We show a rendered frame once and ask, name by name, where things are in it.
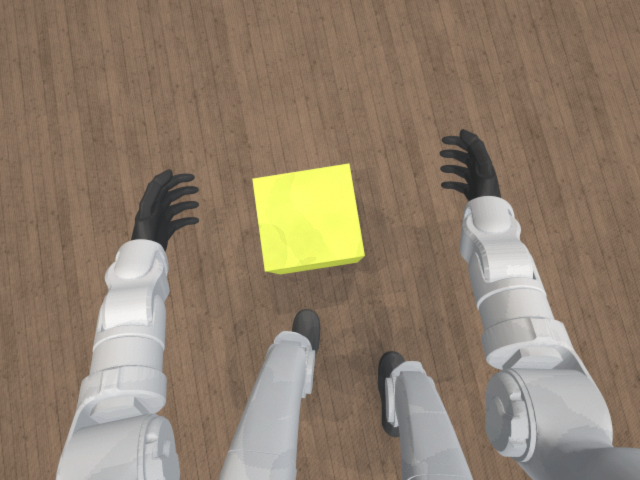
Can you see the right robot forearm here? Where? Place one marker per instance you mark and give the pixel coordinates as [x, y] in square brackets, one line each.
[519, 328]

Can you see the robot left hand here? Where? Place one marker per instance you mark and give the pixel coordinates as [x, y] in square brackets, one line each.
[153, 219]

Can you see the robot right upper arm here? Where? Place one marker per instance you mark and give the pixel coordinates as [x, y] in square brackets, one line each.
[554, 424]

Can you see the carton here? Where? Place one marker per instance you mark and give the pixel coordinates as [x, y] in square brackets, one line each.
[308, 219]

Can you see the left robot forearm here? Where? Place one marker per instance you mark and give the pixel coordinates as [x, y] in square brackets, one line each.
[126, 378]

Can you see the robot right thigh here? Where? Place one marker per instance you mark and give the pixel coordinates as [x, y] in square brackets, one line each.
[430, 449]

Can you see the robot left upper arm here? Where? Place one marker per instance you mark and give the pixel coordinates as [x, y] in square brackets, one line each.
[135, 448]

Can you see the robot right hand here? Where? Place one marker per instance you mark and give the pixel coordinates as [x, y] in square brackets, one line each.
[480, 174]

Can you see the robot left foot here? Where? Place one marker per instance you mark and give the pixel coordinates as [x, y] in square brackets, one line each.
[307, 323]

